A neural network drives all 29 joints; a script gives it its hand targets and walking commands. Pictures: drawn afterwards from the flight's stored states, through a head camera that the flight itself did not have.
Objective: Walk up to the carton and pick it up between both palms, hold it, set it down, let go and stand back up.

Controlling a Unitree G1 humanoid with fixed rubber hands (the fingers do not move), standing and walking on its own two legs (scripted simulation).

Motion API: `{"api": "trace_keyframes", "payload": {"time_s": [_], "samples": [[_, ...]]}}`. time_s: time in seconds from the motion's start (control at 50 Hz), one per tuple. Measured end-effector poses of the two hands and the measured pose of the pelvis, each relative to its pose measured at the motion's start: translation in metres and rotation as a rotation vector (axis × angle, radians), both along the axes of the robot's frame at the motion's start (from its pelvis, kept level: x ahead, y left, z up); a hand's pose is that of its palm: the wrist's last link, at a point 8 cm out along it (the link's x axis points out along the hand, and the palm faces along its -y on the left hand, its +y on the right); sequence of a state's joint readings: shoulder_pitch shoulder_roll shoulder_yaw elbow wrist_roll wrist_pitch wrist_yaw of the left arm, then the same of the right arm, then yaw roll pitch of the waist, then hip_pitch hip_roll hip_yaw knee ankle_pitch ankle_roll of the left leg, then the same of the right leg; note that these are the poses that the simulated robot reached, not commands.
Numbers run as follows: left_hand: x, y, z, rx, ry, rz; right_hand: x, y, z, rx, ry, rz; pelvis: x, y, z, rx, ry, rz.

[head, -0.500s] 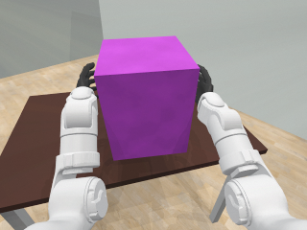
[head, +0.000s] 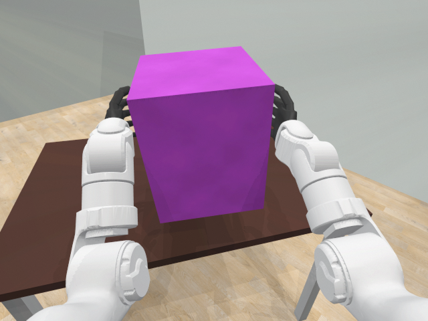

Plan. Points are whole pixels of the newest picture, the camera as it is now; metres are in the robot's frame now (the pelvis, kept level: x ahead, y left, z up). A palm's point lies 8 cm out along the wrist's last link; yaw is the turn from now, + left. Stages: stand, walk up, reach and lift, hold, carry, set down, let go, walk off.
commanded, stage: hold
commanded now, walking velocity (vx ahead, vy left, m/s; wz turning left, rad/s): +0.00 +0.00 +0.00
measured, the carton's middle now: (201, 131) +0.41 +0.01 +0.23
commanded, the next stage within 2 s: none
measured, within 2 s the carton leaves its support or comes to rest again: neither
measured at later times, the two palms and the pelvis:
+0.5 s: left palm (115, 125) +0.37 +0.16 +0.27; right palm (284, 120) +0.36 -0.13 +0.28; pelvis +0.00 +0.00 +0.00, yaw +0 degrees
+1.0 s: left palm (115, 124) +0.37 +0.16 +0.27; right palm (284, 117) +0.37 -0.13 +0.28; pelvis +0.00 -0.01 +0.00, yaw +0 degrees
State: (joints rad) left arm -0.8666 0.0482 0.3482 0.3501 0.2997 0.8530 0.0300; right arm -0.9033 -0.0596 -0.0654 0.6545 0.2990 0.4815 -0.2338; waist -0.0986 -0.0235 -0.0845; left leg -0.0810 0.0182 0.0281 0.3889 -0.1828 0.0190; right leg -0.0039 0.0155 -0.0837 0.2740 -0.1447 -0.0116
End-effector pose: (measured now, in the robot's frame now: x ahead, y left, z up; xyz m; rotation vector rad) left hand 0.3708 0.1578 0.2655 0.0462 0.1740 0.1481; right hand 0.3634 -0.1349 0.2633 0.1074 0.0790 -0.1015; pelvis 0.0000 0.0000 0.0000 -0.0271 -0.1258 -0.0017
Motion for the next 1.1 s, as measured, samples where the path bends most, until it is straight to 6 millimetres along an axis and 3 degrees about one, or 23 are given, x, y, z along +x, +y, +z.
{"api": "trace_keyframes", "payload": {"time_s": [0.4, 1.1], "samples": [[-0.003, 0.001, 0.007, -0.008, 0.008, 0.005, -0.001, 0.001, 0.013, -0.013, 0.01, 0.008, -0.002, -0.003, 0.0, 0.001, 0.011, 0.0], [-0.002, 0.001, 0.007, -0.021, 0.011, 0.006, 0.002, 0.001, 0.018, -0.018, 0.019, 0.011, 0.003, -0.006, 0.0, 0.0, 0.024, 0.002]]}}
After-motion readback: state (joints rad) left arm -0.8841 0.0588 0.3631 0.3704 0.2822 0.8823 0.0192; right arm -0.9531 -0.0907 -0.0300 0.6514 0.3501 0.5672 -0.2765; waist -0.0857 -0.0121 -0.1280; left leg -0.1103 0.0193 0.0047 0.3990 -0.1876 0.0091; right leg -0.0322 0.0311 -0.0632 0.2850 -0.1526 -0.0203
